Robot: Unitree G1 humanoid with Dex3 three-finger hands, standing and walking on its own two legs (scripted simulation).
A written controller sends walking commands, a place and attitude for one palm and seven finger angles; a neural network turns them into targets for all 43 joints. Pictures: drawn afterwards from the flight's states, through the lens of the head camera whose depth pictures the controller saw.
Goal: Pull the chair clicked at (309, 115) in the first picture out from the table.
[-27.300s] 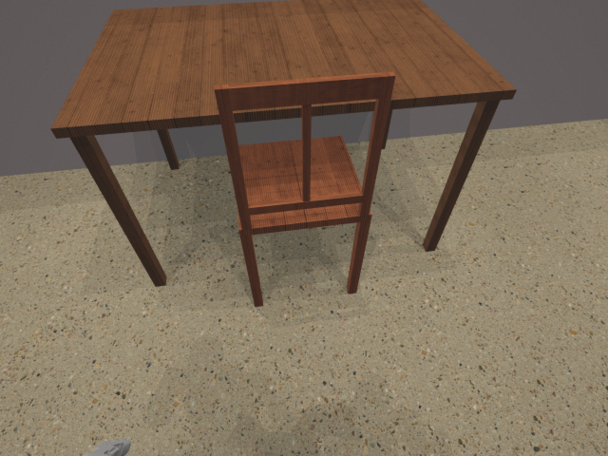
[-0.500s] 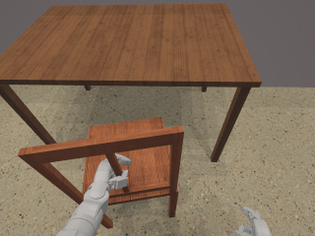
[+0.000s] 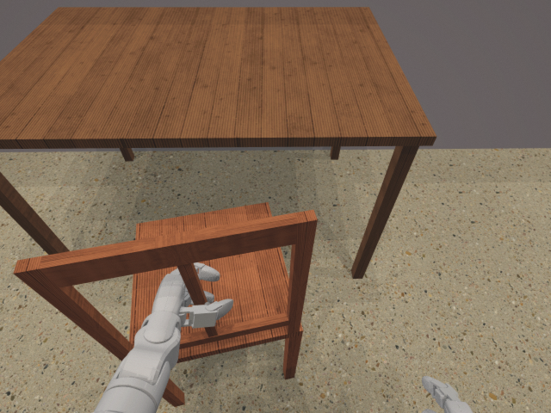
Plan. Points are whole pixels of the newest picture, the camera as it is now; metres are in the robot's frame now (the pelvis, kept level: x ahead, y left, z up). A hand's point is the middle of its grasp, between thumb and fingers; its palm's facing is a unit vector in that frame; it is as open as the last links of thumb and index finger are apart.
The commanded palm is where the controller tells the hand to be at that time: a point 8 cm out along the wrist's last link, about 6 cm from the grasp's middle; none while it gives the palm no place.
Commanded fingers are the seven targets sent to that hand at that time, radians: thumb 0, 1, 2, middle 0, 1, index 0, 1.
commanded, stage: open the thumb and straighten the fingers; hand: left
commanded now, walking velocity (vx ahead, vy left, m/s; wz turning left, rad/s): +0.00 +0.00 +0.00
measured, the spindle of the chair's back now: (201, 303) +0.32 +0.14 -0.08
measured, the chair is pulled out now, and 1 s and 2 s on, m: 0.26 0.26 0.26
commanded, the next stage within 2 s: draw the fingers out of the gap in 0.50 s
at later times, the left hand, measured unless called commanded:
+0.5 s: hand (205, 301) +0.31 +0.12 -0.05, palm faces +0.00 -0.98 -0.20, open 17.0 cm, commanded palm +0.28 +0.17 -0.03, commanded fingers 0.00 -0.55 0.20 0.00 0.00 0.00 0.00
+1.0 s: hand (201, 346) +0.24 +0.12 -0.06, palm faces +0.02 -0.98 -0.19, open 17.4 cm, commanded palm +0.21 +0.17 -0.03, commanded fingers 0.00 -0.55 0.20 0.00 0.00 0.00 0.00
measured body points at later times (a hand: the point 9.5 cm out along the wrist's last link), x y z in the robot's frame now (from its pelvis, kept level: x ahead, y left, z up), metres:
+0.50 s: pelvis -0.03 +0.00 -0.02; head +0.02 -0.01 +0.43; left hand +0.30 +0.18 -0.04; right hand +0.09 -0.24 -0.14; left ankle -0.07 +0.11 -0.72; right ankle +0.07 -0.12 -0.72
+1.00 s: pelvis -0.01 -0.01 -0.02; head +0.03 -0.03 +0.43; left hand +0.23 +0.18 -0.05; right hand +0.16 -0.26 -0.12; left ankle -0.07 +0.11 -0.72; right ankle +0.07 -0.12 -0.72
